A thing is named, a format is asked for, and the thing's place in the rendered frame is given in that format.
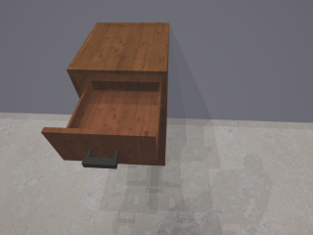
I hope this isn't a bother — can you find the handle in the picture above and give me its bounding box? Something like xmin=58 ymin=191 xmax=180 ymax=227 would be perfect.
xmin=81 ymin=148 xmax=119 ymax=169

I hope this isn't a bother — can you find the cabinet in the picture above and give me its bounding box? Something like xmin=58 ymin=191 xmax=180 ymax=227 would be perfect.
xmin=67 ymin=23 xmax=169 ymax=166

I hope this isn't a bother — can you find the drawer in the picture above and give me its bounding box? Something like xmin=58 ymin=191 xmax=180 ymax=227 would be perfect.
xmin=41 ymin=79 xmax=162 ymax=165

